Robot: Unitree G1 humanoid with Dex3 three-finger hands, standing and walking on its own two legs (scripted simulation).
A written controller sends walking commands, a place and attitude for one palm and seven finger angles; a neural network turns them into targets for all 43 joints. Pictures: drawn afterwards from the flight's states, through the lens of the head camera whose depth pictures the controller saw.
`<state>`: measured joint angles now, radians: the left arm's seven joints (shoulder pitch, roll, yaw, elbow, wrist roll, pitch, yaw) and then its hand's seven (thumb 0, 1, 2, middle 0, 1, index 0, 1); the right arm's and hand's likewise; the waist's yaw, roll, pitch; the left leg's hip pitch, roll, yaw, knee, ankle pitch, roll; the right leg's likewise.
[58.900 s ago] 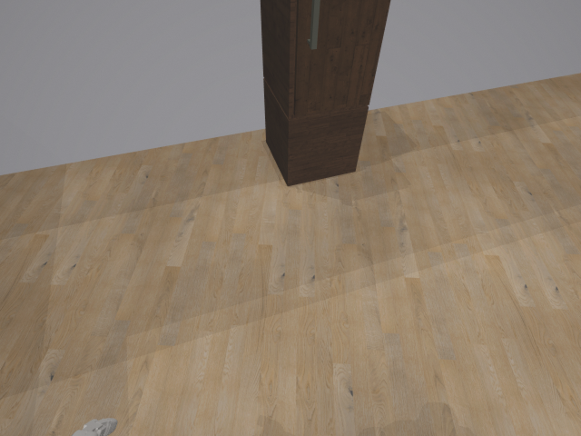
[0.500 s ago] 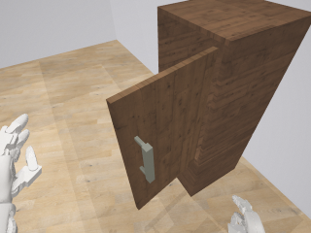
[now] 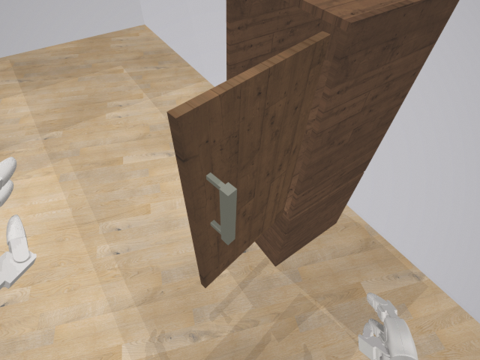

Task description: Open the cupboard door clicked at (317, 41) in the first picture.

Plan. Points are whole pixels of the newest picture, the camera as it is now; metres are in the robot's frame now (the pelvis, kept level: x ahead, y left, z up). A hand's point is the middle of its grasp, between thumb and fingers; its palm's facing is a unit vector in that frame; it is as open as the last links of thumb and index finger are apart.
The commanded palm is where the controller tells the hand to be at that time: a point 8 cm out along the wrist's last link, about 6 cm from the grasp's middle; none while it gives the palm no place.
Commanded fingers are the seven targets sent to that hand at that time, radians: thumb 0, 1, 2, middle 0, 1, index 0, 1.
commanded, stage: step back with the hand held close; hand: left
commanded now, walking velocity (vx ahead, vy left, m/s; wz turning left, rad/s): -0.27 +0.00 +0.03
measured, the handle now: (220, 210) +0.36 +0.06 +0.03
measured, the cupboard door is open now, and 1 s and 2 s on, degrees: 100 100 100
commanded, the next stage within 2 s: stop stepping back and stand still in 0.64 s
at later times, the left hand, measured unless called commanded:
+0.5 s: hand out of the picture +0.13 +0.28 +0.17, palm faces +0.45 -0.75 -0.48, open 7.4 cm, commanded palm +0.06 +0.31 +0.18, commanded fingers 0.00 0.90 0.90 -0.20 -0.30 -0.20 -0.30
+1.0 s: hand out of the picture +0.03 +0.25 +0.16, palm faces +0.38 -0.80 -0.46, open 7.4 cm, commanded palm -0.03 +0.28 +0.18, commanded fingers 0.00 0.90 0.90 -0.20 -0.30 -0.20 -0.30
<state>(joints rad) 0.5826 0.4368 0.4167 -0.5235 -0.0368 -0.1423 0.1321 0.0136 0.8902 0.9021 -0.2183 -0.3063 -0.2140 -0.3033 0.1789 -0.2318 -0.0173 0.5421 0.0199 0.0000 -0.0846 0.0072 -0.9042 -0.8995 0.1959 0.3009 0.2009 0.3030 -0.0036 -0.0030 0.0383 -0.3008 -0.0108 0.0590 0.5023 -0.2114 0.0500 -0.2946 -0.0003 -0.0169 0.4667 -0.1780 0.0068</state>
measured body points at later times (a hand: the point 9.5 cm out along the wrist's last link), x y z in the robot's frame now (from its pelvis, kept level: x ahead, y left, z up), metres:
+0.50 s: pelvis -0.07 +0.01 +0.00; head -0.04 +0.04 +0.45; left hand +0.10 +0.32 +0.20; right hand +0.09 -0.22 -0.08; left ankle +0.03 +0.09 -0.74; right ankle -0.13 -0.13 -0.68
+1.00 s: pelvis -0.17 -0.02 +0.00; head -0.17 +0.00 +0.45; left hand +0.01 +0.29 +0.18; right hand -0.01 -0.28 -0.07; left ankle -0.03 +0.07 -0.73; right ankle -0.23 -0.13 -0.74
